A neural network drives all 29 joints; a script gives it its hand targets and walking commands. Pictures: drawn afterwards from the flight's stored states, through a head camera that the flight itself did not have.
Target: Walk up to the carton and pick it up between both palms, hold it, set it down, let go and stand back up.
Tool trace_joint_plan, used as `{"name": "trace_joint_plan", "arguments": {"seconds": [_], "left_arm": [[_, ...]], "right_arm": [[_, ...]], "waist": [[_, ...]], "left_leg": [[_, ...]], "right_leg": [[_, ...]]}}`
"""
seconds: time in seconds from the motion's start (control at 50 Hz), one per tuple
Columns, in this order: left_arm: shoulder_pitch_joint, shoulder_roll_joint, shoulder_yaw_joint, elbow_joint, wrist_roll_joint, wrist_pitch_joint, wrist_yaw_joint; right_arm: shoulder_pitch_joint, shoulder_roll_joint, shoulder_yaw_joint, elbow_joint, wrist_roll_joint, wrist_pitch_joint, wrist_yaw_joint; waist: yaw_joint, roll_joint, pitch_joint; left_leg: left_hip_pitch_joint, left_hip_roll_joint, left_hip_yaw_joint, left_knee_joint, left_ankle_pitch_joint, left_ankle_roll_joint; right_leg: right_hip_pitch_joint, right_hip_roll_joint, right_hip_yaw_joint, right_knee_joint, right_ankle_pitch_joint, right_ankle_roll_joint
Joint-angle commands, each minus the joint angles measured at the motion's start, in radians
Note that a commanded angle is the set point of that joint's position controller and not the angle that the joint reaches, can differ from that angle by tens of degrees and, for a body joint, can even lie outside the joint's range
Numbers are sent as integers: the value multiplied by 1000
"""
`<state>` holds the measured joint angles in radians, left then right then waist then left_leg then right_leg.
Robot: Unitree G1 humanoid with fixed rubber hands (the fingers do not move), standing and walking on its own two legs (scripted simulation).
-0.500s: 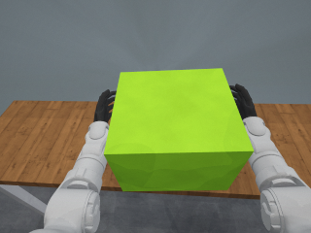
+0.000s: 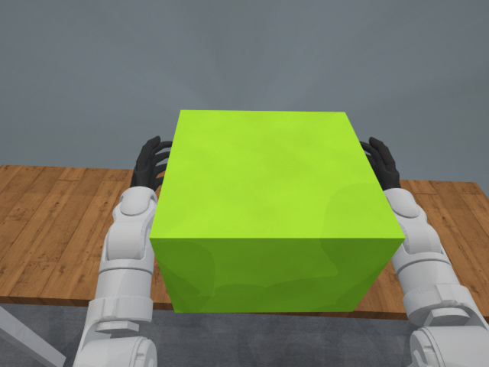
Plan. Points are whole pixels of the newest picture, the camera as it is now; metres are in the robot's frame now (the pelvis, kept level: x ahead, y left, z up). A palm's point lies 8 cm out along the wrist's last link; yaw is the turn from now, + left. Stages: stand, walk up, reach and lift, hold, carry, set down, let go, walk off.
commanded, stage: reach and lift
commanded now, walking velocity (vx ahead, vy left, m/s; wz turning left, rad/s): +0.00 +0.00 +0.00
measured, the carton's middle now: (264, 207) +0.36 -0.02 +0.09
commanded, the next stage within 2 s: hold in 1.24 s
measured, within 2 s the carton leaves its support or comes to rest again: neither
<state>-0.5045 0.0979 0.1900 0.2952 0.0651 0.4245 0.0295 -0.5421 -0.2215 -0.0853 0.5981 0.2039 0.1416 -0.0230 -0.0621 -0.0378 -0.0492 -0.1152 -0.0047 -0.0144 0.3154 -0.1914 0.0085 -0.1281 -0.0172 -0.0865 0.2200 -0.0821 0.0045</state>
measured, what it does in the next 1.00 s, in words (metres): stands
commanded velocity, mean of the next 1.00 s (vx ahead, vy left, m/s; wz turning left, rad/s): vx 0.00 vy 0.00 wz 0.00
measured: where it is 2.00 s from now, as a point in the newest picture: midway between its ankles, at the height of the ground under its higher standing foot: outside the picture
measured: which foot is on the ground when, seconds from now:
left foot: down 0.00-1.00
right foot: down 0.00-1.00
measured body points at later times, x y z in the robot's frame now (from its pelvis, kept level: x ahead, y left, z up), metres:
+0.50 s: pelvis -0.01 -0.01 +0.00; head -0.04 +0.02 +0.45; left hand +0.38 +0.18 +0.16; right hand +0.37 -0.21 +0.17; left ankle -0.01 +0.11 -0.75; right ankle +0.02 -0.12 -0.75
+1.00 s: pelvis +0.00 +0.00 +0.00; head -0.04 +0.02 +0.45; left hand +0.38 +0.17 +0.18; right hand +0.37 -0.22 +0.18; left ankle -0.01 +0.11 -0.75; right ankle +0.02 -0.12 -0.75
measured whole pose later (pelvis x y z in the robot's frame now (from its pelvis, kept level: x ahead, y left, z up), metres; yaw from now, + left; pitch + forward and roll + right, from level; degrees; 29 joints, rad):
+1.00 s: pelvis +0.00 +0.00 +0.00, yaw -1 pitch -3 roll -1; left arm -0.55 0.10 0.27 0.17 0.10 0.66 -0.04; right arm -0.62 -0.22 -0.09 0.50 0.25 0.38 -0.06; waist -0.08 -0.04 -0.07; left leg -0.08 0.01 0.00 0.33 -0.20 0.01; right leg -0.10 -0.01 -0.07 0.23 -0.09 0.00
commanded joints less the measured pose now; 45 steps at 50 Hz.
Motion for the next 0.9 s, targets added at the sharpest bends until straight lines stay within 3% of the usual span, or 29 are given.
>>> {"name": "trace_joint_plan", "arguments": {"seconds": [0.0, 0.24, 0.34, 0.44, 0.5, 0.58, 0.68, 0.88], "left_arm": [[-566, -617, -467, -249, -74, -8, -130], [-574, -568, -411, -274, -68, 96, -159], [-581, -525, -331, -190, -41, 132, -180], [-656, -556, -402, -274, -97, 124, -167], [-662, -547, -396, -254, -94, 128, -171], [-657, -539, -364, -227, -67, 149, -190], [-665, -555, -397, -268, -86, 150, -185], [-633, -536, -375, -305, -72, 172, -183]], "right_arm": [[-687, 522, 336, -364, 37, -15, 120], [-723, 570, 369, -387, 71, 86, 91], [-758, 576, 350, -376, 56, 129, 101], [-793, 603, 372, -431, 87, 138, 97], [-768, 594, 349, -392, 77, 158, 90], [-763, 579, 324, -348, 69, 176, 90], [-784, 576, 343, -391, 95, 173, 90], [-787, 564, 381, -441, 132, 186, 83]], "waist": [[-11, 62, -391], [-2, 19, -370], [21, 2, -322], [-7, 29, -426], [-26, 35, -386], [-30, 50, -347], [-38, 70, -405], [-5, 49, -393]], "left_leg": [[68, -30, -21, -17, 335, -77], [-17, -46, 9, -47, 253, -35], [-105, -56, 11, -84, 113, -12], [-60, -54, -1, -46, 210, -32], [-61, -54, -4, -57, 179, -33], [-74, -53, -5, -74, 147, -38], [-21, -50, -11, -37, 266, -58], [2, -47, -11, -14, 355, -56]], "right_leg": [[190, 73, 27, 39, 166, -7], [294, 60, 63, 55, 222, 4], [290, 51, 65, 38, 114, 0], [294, 64, 61, 61, 199, -2], [281, 58, 65, 54, 178, -1], [288, 55, 63, 45, 134, -4], [290, 70, 52, 60, 207, -6], [301, 79, 55, 65, 254, -4]]}}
